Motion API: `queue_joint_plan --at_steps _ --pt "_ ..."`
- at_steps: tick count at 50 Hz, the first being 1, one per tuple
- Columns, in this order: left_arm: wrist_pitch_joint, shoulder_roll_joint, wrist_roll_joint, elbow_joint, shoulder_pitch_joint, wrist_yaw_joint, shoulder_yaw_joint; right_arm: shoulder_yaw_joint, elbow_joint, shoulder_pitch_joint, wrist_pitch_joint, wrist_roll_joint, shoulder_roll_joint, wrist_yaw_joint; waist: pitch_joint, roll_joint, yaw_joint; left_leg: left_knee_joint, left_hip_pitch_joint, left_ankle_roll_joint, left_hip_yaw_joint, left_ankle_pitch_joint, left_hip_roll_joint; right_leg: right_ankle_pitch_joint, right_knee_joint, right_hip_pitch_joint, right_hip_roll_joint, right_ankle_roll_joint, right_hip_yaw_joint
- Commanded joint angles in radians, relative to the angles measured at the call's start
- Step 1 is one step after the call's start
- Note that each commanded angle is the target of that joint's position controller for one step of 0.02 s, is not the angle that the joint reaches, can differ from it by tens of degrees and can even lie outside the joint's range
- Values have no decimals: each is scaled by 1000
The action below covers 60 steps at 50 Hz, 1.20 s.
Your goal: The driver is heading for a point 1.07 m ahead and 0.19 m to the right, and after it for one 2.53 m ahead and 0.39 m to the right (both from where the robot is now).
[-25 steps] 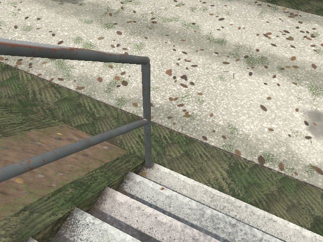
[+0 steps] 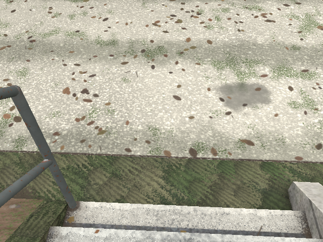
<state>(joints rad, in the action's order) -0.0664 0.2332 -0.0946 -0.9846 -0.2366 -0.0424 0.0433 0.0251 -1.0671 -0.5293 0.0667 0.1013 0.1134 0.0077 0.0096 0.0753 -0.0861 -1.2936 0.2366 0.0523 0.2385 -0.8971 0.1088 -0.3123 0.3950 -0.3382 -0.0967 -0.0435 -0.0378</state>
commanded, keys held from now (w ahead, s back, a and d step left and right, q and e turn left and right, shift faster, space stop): e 0.58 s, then w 0.42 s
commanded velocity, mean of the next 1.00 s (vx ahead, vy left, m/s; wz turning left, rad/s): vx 0.14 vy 0.00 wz -0.44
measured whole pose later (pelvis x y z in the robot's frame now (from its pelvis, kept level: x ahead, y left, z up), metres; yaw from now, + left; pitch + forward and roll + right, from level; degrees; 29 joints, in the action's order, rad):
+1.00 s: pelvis +0.15 +0.03 -0.10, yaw -27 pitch +5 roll +1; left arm -0.06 0.22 -0.12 -0.87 -0.27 -0.09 -0.05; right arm 0.07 -1.10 -0.59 0.12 0.11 0.15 -0.03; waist -0.08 0.00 -0.09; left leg -0.89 0.36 -0.08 0.10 -0.62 0.00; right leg 0.10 1.31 -0.87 -0.09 -0.03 0.03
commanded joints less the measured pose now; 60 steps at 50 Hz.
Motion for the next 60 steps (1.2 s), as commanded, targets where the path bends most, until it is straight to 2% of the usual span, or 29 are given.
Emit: queue_joint_plan --at_steps 1,2,3,5,8,11,15,20,21,22,23,24,25,26,27,28,29,31,33,36,40,45,52,53,55,56,57,59,60 --pt "-36 247 27 -83 -450 43 92 -45 51 -5 -3 -20 159 -48 -184 155 203 -356 406 -12 -112 428 57 -676 -71 755 -73 -187 56" --pt "-29 371 2 -95 -532 39 119 -41 119 -40 -8 -62 120 -91 -400 234 188 -863 623 44 -87 -74 -79 -1155 260 1071 -274 -373 265" --pt "-43 342 -6 -89 -557 36 123 -60 224 243 -6 -96 183 -104 -322 70 277 -876 846 49 -145 -96 -77 -1193 260 1034 -278 -343 296" --pt "-42 247 -2 -9 -374 20 91 -69 384 390 23 -115 215 -39 -150 27 182 -723 902 12 -258 -37 -5 -739 210 576 -342 -361 321" --pt "-33 75 1 12 -273 1 9 -43 263 78 27 -71 122 11 24 -48 7 -392 661 -30 -313 495 11 -359 115 -32 -224 -288 253" --pt "-46 98 32 44 -283 22 -16 -42 264 136 0 -62 112 -38 13 -13 32 -120 569 0 -222 926 -33 -140 124 -231 -107 -213 232" --pt "-56 183 -8 114 -123 31 -13 -58 315 235 19 -19 206 -62 -101 10 -3 -215 348 15 -215 876 -93 -62 279 -352 -29 -171 292" --pt "-59 141 16 65 -324 50 -3 -32 442 456 -22 -24 195 -1 -127 32 178 -67 778 80 -371 452 -84 -161 413 215 -185 -295 689" --pt "-43 133 82 47 -367 61 15 -17 485 610 -41 -64 153 8 -61 -24 255 378 856 100 -396 249 -71 -85 322 301 -177 -298 736" --pt "-40 142 59 60 -349 56 8 -5 458 537 -38 -64 123 11 -125 38 215 303 672 91 -296 350 -132 -1 333 185 -101 -299 696" --pt "-39 142 14 95 -238 40 1 -13 383 302 -31 -46 132 14 -159 151 113 129 457 59 -309 581 -128 -22 371 5 -110 -295 723" --pt "-37 159 15 149 -138 29 6 -38 363 194 -25 -41 182 22 -158 75 41 155 309 45 -276 558 -160 -119 393 -120 -89 -294 705" --pt "-27 211 63 160 -117 19 25 -58 379 188 -20 -85 225 17 -131 -61 -9 456 142 11 -170 573 -220 -83 345 -228 -12 -285 593" --pt "-16 195 36 196 -96 5 28 -81 377 122 -14 -93 309 22 -210 -144 -8 500 -205 -130 -272 1118 -153 70 448 -427 103 -162 431" --pt "-18 40 30 240 -118 -6 -9 -120 348 0 -3 -79 407 33 -369 -309 -37 594 -551 -409 -635 1698 102 633 774 -685 266 4 265" --pt "-22 29 85 267 -77 31 0 -122 338 -78 3 -18 390 8 -280 -195 -80 606 -569 -554 -900 2015 312 1120 1020 -920 354 92 269" --pt "-16 -15 91 294 -8 57 -28 -111 304 -95 2 17 352 -18 -103 -83 -68 654 -460 -554 -972 1942 390 1071 1099 -1123 276 122 329" --pt "12 102 43 240 -83 79 -5 -97 350 80 -20 -50 265 -63 -105 -140 47 700 -240 -424 -775 1539 267 810 1073 -1059 204 141 326" --pt "21 25 -46 106 -360 -7 -44 -59 315 221 -5 -43 136 -87 -107 -138 202 737 183 -213 -480 1117 59 473 1212 -615 129 127 201" --pt "16 77 -23 133 -234 -89 -30 -74 239 208 22 -31 251 -50 17 -94 132 858 391 -261 -375 499 -4 394 1321 -566 119 70 78" --pt "11 58 4 203 -25 -35 -55 -24 41 -87 59 17 167 -37 33 -152 -9 831 -116 -368 -600 438 143 305 1037 -993 36 29 249" --pt "-9 67 -34 178 36 -52 -73 13 16 -41 56 7 163 -47 36 -164 12 766 135 -364 -484 452 91 311 979 -733 10 8 68" --pt "-31 63 -27 196 29 -9 -67 3 32 -4 73 -13 245 -19 32 -186 48 638 164 -353 -536 673 158 623 860 -441 57 21 2" --pt "-36 57 -19 196 -16 0 -64 -3 57 65 75 -13 248 -26 10 -137 83 562 200 -334 -497 726 140 666 757 -294 66 20 -1" --pt "-56 149 10 49 -473 12 -6 -60 157 328 69 -22 379 -72 -58 48 336 143 565 -295 -268 915 -7 625 509 372 214 -18 -165" --pt "-69 255 13 8 -606 18 3 -58 210 285 70 -8 256 -95 -209 351 311 -327 753 -205 -205 334 -195 434 275 559 -21 -250 330" --pt "-85 203 0 20 -601 -5 -21 -26 253 276 73 -21 147 -103 -137 122 278 -304 916 -216 -428 268 -245 338 184 497 -153 -366 701" --pt "-78 25 13 19 -340 -12 -47 -34 270 350 50 -7 162 -67 74 -93 159 -144 1045 -186 -467 509 -80 722 265 203 -214 -332 719" --pt "-8 168 101 29 -260 56 2 -75 171 221 4 -86 193 -13 98 -57 72 -53 796 -110 -414 421 -91 405 338 47 -276 -302 668"
Velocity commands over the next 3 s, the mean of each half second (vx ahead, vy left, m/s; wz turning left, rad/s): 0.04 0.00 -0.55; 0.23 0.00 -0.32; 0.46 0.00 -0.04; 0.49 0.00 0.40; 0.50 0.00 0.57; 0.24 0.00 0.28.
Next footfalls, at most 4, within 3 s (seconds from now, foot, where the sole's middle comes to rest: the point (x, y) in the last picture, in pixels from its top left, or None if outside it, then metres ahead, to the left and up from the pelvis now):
0.48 left None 0.15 0.14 -0.82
1.08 right None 0.15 -0.13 -0.82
1.42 left None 0.36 -0.05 -1.01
1.94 right None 0.55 -0.33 -1.20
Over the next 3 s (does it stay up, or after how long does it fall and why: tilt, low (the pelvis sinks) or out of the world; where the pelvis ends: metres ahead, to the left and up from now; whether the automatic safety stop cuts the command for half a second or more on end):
stays up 1.04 -0.25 -0.82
